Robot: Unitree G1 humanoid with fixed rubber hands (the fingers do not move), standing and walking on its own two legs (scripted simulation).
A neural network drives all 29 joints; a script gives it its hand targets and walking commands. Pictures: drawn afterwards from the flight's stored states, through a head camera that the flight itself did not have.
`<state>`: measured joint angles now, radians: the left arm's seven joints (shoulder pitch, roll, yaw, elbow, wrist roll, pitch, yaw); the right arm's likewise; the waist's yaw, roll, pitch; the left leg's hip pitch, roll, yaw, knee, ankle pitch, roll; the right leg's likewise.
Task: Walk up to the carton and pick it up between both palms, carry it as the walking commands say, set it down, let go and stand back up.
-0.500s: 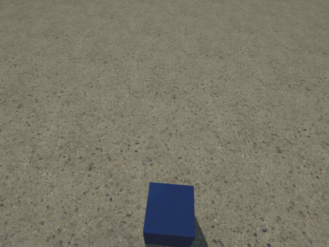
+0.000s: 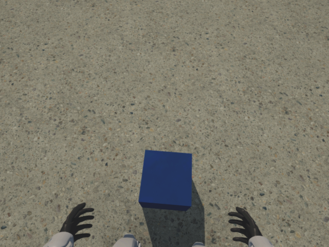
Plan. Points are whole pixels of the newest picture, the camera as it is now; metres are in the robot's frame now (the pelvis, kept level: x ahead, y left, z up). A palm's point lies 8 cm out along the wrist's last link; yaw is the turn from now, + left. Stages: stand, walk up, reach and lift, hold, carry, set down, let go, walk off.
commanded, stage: reach and lift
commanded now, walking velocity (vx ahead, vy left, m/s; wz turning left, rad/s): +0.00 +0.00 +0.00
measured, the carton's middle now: (166, 181) +0.43 -0.01 -0.64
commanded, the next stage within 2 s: none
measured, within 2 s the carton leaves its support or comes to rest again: neither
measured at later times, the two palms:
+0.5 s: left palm (90, 192) +0.27 +0.22 -0.15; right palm (232, 203) +0.26 -0.19 -0.15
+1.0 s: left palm (106, 149) +0.43 +0.21 -0.21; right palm (215, 159) +0.41 -0.17 -0.21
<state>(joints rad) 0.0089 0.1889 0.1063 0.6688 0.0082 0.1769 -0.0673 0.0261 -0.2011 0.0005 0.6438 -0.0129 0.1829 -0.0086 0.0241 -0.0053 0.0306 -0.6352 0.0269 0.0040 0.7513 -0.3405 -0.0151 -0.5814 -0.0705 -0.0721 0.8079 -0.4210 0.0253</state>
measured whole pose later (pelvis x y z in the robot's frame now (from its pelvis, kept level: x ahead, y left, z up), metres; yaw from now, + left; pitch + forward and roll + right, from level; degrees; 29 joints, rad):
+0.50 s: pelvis -0.10 +0.01 -0.05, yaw +0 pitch +24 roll +0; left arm -0.63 0.21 0.16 0.79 -0.03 0.26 0.01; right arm -0.54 -0.20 -0.07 0.69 0.01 0.25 -0.03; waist 0.01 -0.01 0.04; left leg -1.12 0.03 0.00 0.93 -0.24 -0.02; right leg -1.07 -0.07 -0.05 1.00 -0.36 0.03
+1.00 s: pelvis -0.08 +0.01 -0.07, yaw -1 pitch +40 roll +0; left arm -1.13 0.30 0.28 0.91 -0.03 0.10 0.02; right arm -1.03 -0.20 -0.17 0.76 0.03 0.10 -0.12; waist -0.01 -0.01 0.13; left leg -1.43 0.03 0.00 0.99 -0.26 -0.01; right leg -1.37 -0.07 -0.04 1.05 -0.37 0.02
